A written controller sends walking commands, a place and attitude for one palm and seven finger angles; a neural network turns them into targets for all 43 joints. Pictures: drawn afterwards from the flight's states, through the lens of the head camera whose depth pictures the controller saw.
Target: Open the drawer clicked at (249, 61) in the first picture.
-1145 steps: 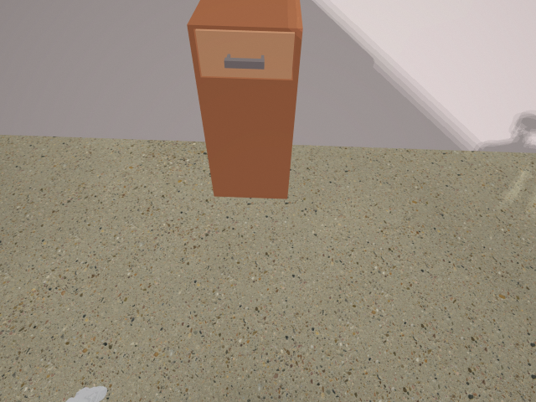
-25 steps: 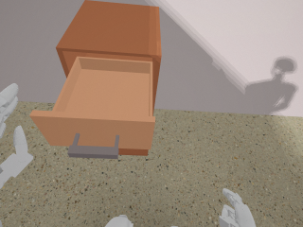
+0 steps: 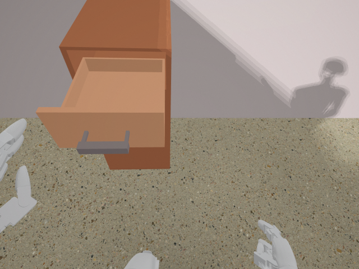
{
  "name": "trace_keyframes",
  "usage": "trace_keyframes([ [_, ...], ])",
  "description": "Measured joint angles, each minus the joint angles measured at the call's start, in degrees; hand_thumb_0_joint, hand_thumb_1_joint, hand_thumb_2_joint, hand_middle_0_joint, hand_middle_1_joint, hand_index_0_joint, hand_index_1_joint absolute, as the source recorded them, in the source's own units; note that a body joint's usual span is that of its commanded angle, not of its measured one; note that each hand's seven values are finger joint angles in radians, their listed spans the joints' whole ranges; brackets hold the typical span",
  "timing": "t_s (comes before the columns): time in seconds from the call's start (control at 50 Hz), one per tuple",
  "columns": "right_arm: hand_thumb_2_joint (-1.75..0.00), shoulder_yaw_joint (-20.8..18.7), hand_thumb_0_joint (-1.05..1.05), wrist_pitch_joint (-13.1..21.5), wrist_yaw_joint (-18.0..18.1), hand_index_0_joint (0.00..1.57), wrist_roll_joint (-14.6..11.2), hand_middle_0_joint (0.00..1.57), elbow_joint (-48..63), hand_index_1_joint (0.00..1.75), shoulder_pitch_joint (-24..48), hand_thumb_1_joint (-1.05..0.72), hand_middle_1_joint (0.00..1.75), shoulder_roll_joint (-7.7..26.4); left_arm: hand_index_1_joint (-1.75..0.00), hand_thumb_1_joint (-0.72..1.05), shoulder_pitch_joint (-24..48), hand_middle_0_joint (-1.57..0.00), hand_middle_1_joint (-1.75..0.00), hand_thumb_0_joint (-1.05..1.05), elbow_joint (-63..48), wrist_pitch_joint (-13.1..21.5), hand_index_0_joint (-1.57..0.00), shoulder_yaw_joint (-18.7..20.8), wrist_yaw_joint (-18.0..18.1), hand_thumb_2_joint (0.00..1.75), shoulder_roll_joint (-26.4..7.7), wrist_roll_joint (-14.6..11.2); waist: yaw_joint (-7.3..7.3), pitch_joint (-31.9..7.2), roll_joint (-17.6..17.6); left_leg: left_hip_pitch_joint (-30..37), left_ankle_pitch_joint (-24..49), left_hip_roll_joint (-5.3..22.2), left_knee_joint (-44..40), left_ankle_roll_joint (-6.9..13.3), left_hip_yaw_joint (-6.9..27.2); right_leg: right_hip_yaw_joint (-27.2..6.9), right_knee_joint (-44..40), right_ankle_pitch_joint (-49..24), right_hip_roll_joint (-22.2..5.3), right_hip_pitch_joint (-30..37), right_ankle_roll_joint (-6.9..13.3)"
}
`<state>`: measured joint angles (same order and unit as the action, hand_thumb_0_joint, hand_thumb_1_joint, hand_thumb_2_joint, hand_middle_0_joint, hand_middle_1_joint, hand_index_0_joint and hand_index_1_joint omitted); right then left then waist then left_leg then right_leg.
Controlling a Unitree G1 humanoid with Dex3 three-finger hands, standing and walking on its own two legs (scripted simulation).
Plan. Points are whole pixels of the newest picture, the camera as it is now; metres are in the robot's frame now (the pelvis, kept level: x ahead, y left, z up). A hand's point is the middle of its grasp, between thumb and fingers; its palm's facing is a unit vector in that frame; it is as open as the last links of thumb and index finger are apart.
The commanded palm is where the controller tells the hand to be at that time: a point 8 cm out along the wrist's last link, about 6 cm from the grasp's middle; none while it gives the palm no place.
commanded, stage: stop stepping back and stand still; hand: left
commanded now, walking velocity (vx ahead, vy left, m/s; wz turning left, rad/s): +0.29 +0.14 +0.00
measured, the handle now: (105, 140) +0.44 +0.23 -0.03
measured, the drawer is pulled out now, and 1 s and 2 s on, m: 0.30 0.30 0.30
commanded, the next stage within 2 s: let the arm hang, fingers relaxed in 0.64 s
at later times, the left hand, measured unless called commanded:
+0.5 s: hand out of the picture +0.11 +0.24 +0.16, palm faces +0.43 -0.80 -0.41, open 7.4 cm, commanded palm +0.05 +0.28 +0.18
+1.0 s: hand out of the picture +0.02 +0.16 -0.16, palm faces +0.06 -0.98 -0.19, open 7.4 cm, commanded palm none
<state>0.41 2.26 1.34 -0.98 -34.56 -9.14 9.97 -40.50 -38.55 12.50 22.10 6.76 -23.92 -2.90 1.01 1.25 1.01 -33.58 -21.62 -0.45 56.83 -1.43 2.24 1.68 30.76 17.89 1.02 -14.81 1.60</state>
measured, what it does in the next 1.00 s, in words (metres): steps on the spot: left foot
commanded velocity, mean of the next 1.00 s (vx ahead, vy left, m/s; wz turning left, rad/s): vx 0.09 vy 0.01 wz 0.00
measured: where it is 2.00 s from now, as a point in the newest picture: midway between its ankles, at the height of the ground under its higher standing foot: outside the picture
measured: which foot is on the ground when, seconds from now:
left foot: up 0.00-0.10, down 0.12-1.00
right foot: down 0.00-1.00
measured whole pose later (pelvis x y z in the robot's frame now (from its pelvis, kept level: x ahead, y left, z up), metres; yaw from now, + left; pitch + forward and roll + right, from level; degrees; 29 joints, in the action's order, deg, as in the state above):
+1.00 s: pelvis -0.05 -0.01 +0.00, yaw +4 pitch -2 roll +0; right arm 0.5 -0.6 0.5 1.4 -49.0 -11.1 11.1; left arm -15.9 44.3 -3.8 0.6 0.7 -9.1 1.5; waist 1.9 2.7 0.5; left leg -14.7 -17.7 -0.6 34.1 0.4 -0.8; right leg 3.1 35.0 18.2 0.5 -15.0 2.5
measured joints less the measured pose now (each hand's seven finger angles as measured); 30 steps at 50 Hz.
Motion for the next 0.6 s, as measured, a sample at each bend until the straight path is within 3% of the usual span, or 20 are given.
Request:
trace_keyframes([
  [0.06,-0.90,-0.5,0.01,-0.5,1.4,0.20,0.1,0.21,0.2,0.30,-2.8,-0.90,0.30,1.3,-0.31,0.88,-1.3,-0.21,-0.30,0.01,2.3,-1.3,-0.22,-0.3,1.6,0.90,0.9,0.9,0.70,-2.1,1.5,7.8,-1.4,-0.2,-7.5,1.3,-2.4,0.0,-1.4,-1.3,-1.4,0.2,-0.3],
  [0.12,-0.90,-1.4,0.01,1.2,1.9,0.20,0.4,0.20,0.8,0.30,-5.3,-0.90,0.30,4.0,-0.31,0.88,0.2,-0.21,-0.30,0.01,3.0,-2.0,-0.22,-1.4,2.8,0.90,1.9,1.3,1.40,-2.7,0.1,18.1,4.2,1.7,-25.3,3.0,-2.3,2.2,-0.1,-1.1,-1.2,-0.7,-0.7],
  [0.14,-0.90,-2.0,0.01,1.8,2.1,0.20,0.4,0.20,0.4,0.30,-5.3,-0.91,0.30,4.3,-0.31,0.88,1.5,-0.21,-0.30,0.01,3.1,-2.0,-0.22,-1.6,3.0,0.90,1.9,1.3,1.52,-1.9,0.4,18.9,5.7,1.4,-27.1,2.9,-2.1,2.7,1.1,-0.7,-1.8,-1.1,-0.9],
  [0.18,-0.90,-2.3,0.02,2.1,1.9,0.19,0.2,0.20,-0.1,0.30,-4.8,-0.91,0.30,4.2,-0.31,0.88,3.3,-0.21,-0.30,0.01,3.1,-2.1,-0.22,-1.6,3.1,0.90,1.7,1.2,0.58,-0.3,2.0,19.3,6.3,0.4,-26.9,1.9,-2.7,2.0,1.9,-1.3,-2.9,-1.1,-1.2],
  [0.26,-0.90,-1.4,0.02,3.2,1.3,0.19,0.1,0.20,0.7,0.30,-4.4,-0.91,0.30,3.1,-0.31,0.88,2.9,-0.21,-0.30,0.01,2.3,-1.8,-0.22,-0.7,3.1,0.90,0.7,1.5,0.70,0.1,1.2,18.6,6.8,0.9,-26.2,1.0,-2.3,2.0,1.3,-2.3,-2.2,-1.0,-1.2],
  [0.4,-0.90,0.0,0.01,2.3,0.7,0.20,0.3,0.20,-0.3,0.30,-3.9,-0.90,0.30,1.2,-0.31,0.88,3.7,-0.21,-0.30,0.01,4.1,-0.6,-0.22,-1.7,2.9,0.90,2.3,1.6,0.02,-1.2,-1.0,14.9,-0.4,1.4,-18.2,3.1,-1.7,2.7,1.3,-3.7,-0.7,-2.0,0.8],
  [0.44,-0.90,0.2,0.01,1.9,0.9,0.20,0.6,0.20,-0.8,0.30,-4.0,-0.90,0.30,1.3,-0.31,0.88,4.5,-0.21,-0.30,0.01,4.8,-0.9,-0.22,-2.6,3.0,0.90,3.1,1.6,0.05,-1.4,-1.1,16.2,0.1,1.1,-20.5,3.5,-2.3,2.7,2.4,-3.3,-0.8,-2.4,0.6],
  [0.48,-0.90,0.5,0.01,1.7,1.2,0.20,0.8,0.20,-1.1,0.30,-4.0,-0.90,0.30,1.1,-0.31,0.88,5.3,-0.21,-0.30,0.01,5.6,-1.1,-0.22,-3.0,3.1,0.90,3.6,1.6,-0.02,-1.0,-0.5,16.9,4.9,0.8,-21.9,2.9,-2.7,2.2,4.1,-1.6,-1.1,-2.7,0.4],
  [0.54,-0.90,0.9,0.01,2.0,1.6,0.20,0.8,0.20,-0.7,0.30,-4.9,-0.90,0.30,0.4,-0.31,0.88,5.7,-0.21,-0.30,0.01,6.8,-2.0,-0.22,-2.7,3.1,0.90,3.1,2.3,0.26,-1.4,-0.3,17.1,5.6,0.7,-22.6,2.5,-2.7,1.2,7.9,3.5,-0.4,-3.6,-0.6],
  [0.6,-0.90,1.2,0.01,2.9,1.4,0.20,0.8,0.20,-0.3,0.30,-5.8,-0.90,0.30,-0.3,-0.31,0.88,5.5,-0.21,-0.30,0.01,6.9,-1.9,-0.22,-1.5,3.0,0.90,1.8,2.5,0.55,-1.7,-0.2,16.2,5.4,0.6,-22.2,1.9,-2.1,1.3,3.8,1.1,-0.1,-1.4,-0.7],
])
